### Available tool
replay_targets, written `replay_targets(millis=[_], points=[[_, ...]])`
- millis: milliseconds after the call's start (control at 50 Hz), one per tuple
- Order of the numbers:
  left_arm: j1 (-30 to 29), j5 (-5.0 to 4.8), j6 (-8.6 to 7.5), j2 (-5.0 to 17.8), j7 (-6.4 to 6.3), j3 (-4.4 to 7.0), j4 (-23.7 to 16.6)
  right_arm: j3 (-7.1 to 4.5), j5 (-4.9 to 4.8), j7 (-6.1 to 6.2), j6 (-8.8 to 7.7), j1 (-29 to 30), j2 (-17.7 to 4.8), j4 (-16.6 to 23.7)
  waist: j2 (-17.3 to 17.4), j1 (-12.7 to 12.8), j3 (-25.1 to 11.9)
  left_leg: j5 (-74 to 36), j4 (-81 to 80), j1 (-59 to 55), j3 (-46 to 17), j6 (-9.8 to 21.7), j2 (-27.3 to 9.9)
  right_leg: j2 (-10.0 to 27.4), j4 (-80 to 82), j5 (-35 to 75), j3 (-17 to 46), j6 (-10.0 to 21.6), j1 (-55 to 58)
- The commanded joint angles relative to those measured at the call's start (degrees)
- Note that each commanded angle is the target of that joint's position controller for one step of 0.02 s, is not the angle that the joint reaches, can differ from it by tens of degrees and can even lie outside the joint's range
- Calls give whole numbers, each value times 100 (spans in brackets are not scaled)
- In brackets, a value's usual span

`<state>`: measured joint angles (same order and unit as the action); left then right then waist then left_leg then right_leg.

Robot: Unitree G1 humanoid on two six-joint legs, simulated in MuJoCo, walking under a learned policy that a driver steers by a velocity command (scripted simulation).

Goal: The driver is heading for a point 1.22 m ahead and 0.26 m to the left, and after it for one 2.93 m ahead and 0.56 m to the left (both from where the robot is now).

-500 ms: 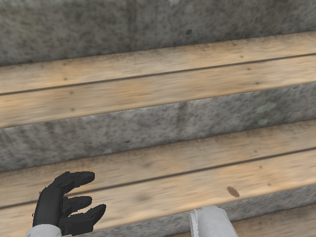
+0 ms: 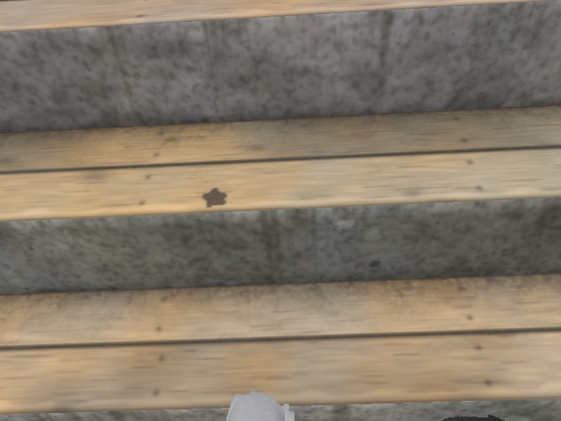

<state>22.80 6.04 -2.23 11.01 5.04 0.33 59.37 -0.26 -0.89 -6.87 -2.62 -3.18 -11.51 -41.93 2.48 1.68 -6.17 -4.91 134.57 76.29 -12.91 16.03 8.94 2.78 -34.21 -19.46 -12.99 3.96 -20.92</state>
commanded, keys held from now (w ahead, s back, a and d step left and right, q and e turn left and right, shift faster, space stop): w+q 0.66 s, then w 0.24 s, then w+e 0.10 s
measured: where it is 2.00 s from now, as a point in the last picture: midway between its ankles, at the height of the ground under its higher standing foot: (158, 19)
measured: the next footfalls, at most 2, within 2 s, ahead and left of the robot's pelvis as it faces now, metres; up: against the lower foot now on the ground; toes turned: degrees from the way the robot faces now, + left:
left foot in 0.26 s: +0.26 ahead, +0.11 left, +0.21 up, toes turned +5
right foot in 0.66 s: +0.52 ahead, -0.06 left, +0.41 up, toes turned +24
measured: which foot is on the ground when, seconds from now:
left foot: up 0.00-0.24, down 0.26-0.70, up 0.72-1.00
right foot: down 0.00-0.32, up 0.34-0.64, down 0.66-1.00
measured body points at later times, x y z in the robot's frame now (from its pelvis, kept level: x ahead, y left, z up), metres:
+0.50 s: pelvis +0.25 +0.02 +0.17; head +0.23 +0.00 +0.62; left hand +0.41 +0.29 +0.11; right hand +0.30 -0.20 +0.01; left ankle +0.22 +0.11 -0.52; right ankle +0.28 -0.14 -0.25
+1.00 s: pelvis +0.48 +0.05 +0.41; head +0.48 +0.03 +0.86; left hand +0.29 +0.18 +0.27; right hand +0.74 -0.05 +0.31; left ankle +0.50 +0.22 -0.02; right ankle +0.49 -0.08 -0.32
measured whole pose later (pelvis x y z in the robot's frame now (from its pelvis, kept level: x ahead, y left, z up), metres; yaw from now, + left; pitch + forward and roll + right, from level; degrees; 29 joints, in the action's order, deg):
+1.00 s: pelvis +0.48 +0.05 +0.41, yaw +27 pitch +5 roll +0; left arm 29.6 1.5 -5.8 6.8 0.0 -0.3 68.9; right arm 0.7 1.5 -1.8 -1.6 -4.4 -10.8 -47.7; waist 1.3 2.2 -8.2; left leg 3.4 116.7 79.0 -2.5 9.3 -2.5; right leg 1.1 -31.0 -20.7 -3.1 1.6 -16.0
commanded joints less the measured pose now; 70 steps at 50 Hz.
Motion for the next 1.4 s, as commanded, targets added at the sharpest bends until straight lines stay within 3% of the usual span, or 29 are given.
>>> replay_targets(millis=[20, 140, 240, 280, 300, 340, 380, 400, 440, 520, 560, 600, 660, 680, 700, 720, 740, 780, 820, 940, 960, 1000, 1020, 1060, 1140, 1220, 1260, 1300, 1400], points=[[111, 68, -213, 101, 33, -229, 177, 149, 28, -26, 76, -77, -40, 51, -358, -555, -40, -179, 379, 1553, 528, 265, -459, 1051, 1716, 596, 1001, 311, 995], [1848, 391, -192, 74, 67, -436, 791, 358, -60, 299, 515, 1688, 91, 555, -994, 275, 101, 614, -2289, 2247, 1316, -47, -1004, 1570, 2546, 2581, 735, 452, 2760], [232, -342, -439, 2050, 479, 106, 452, 303, 11, -174, 1093, 379, -345, 560, -1850, -1245, -788, 2538, -5576, -1944, 3056, -513, 117, 2149, 1663, 14034, -202, 1453, 2787], [800, 157, -169, 1518, 607, 2, 756, 259, 38, 35, 1285, -183, -473, 375, -1892, -1192, -1008, 2486, -7030, -2737, 2407, -200, 395, 1934, 163, 14924, 207, 1434, 2868], [-170, -1078, -234, 1340, -372, 281, -602, 8, 344, 407, 652, -1050, -464, -389, -1196, -1050, -1626, 3663, -6589, -4958, 1834, -129, 459, 1214, -1207, 11799, -348, 742, 1981], [-1474, -644, -426, 855, -527, 189, -1258, -296, 365, 935, 523, -1280, -1027, -782, 975, -1073, -1225, 5609, -10097, -5849, -2593, 515, -668, -242, -5378, 2737, 541, 356, -1401], [-1862, -144, -436, -270, -405, -85, -2167, -280, 417, 950, 302, -446, -821, -716, 461, -365, -30, 5002, -11177, -4599, -3243, 396, -1134, -634, -8780, 2066, 1969, 217, -2788], [-1158, -417, -76, 85, 11, -25, -1380, 11, 482, 413, 201, -2071, -408, -1316, 248, -959, 846, 2779, -10593, -4984, -2567, 341, -1124, -1233, -9631, 1987, 3438, 655, -4904], [-1432, -160, -89, 18, 55, -151, -1960, 49, 401, 133, -41, -2205, -327, -1886, -21, -198, 379, 153, -10119, -5665, -1699, 315, -1199, -997, -9471, 1198, 3017, 874, -5790], [-2361, -283, -138, 254, -199, -271, -2183, 86, 526, 174, -164, -1609, -43, -1739, 86, 150, 241, 2456, -11306, -4335, -1143, -78, -1007, -549, -10265, -457, 1890, 788, -5788], [-3253, -363, -13, 227, -202, -358, -2701, 29, 767, 99, -184, -2194, -425, -1816, -442, 75, 15, 1930, -11454, -3824, -872, -292, -660, -207, -8236, 791, 1475, 766, -4957], [-4743, -481, 340, 325, -167, -422, -3409, -260, 331, -70, -76, -1708, -1300, -1610, 200, 253, -449, 68, -13268, -1619, -1094, 452, -1121, -426, -5499, -1399, 587, 25, -1287], [-2341, -458, 515, 767, -189, -99, -2414, -384, -89, -118, -590, -1284, -1417, -987, 376, 903, -1094, -8628, -11519, -5732, -830, 479, -1968, -1107, -3236, -235, 367, -131, -1461], [-1071, -464, 473, 977, -304, -9, -1946, -373, 328, -176, -614, -2081, -956, -1337, -368, 780, -2274, -9688, -9449, -5522, -406, 92, -1717, -605, -3055, 1993, 2139, 743, 173], [344, -407, 543, 1310, -430, 151, -1426, -212, 674, -294, -538, -2427, -332, -1469, -1655, 1181, -3008, -5886, -7796, -4079, -497, -169, -1076, 497, -833, 1014, 4977, 1689, 1808], [257, -177, 624, 1472, -290, 203, -1285, -288, 580, -412, -322, -2359, -285, -2022, -2530, 1418, -1536, -277, -4180, -2330, -646, -563, -113, 1292, 1053, -2879, 7383, 2252, 752], [-207, -325, 380, 1440, -277, 201, -967, -274, 147, -301, -279, -1953, -323, -1716, -1942, 885, -22, -397, -2246, -701, -752, -413, -126, 1162, 932, -4019, 7042, 1792, 82], [-944, -388, 158, 2, -245, -68, -343, -166, 149, 40, -158, -1652, -314, -1633, -38, 197, 72, -306, -2018, -207, -738, 17, -290, 1095, 646, -2658, 5169, 1249, -80], [-1459, -354, -74, -768, -317, -247, 39, 7, 219, 223, -27, -1297, 104, -1355, 172, -341, -7, -2, -2582, -250, -535, 51, -579, 587, 539, -1195, 3458, 717, -415], [-663, 101, -200, 32, -206, -28, 275, 280, 195, 72, 159, -289, 122, -838, -800, -207, 30, 809, -1238, -37, 1286, -275, -971, 604, 1889, -254, 2098, 872, -823], [-238, -732, -551, -123, -576, 2, 538, 186, 250, 536, 52, 113, 666, -107, -457, -636, 1178, 760, -1057, -128, 1182, -824, -1213, 1112, 2073, -880, 2378, 704, -1059], [239, -652, -750, 68, -726, 12, 590, 208, 293, 792, 8, 423, 533, 222, -73, -441, 1406, 1154, -1228, 645, 1247, -1020, -1477, 1161, 2256, -1043, 2705, 666, -218], [1002, 46, -523, -129, -486, -187, 790, 449, 315, 466, 214, 701, 107, -142, -883, 425, -450, 1290, -1116, 2010, 1003, -489, -1201, 992, 1583, -131, 2803, 968, 1935], [2032, 360, -329, -279, -357, -172, 1265, 586, 290, 463, 207, 1836, 245, 508, -801, 634, 273, 2553, -1383, 3528, 896, -69, -1558, 1349, 1691, 763, 3118, 917, 3089], [1254, -98, -246, -15, 219, -107, 1018, 774, 472, 298, 640, 3869, 576, 1254, -1123, 384, 413, 3507, -5035, -1302, 1751, -321, -1736, 1416, 3818, 1076, 2410, 1134, -1014], [734, -476, -743, 1195, 385, 274, 647, 276, 313, 219, 586, 620, -430, 83, -1467, -904, -1383, 1814, -7086, -4953, 1922, -502, -632, 1212, 778, 10117, 1595, 709, 963], [1627, 60, -637, -70, 515, 38, 773, 50, 372, 324, 553, -2124, -1039, -802, 1169, -1255, -3075, 2441, -10212, -8228, -2982, 724, -2875, -165, -2897, 2742, 2448, 634, -2136], [998, -454, -420, 34, 507, 292, 998, -173, 166, 339, 242, -1729, -1429, -1318, 833, -997, -828, 5211, -11428, -5633, -3616, 184, -3139, -230, -8190, 3022, 2970, 421, -3444], [-448, -450, -147, -573, 229, 78, 420, 255, 361, 281, -3, -20, 687, -1677, -840, 175, -138, 2117, -11145, -4816, 118, -369, -2842, 119, -8980, 2521, 2638, 1118, -4402]])
Keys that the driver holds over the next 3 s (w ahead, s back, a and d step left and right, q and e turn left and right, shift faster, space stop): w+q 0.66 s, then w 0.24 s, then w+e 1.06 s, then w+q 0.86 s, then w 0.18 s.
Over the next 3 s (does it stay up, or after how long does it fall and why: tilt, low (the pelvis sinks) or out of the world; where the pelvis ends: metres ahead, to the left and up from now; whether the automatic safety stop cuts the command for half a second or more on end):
stays up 1.39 0.24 1.21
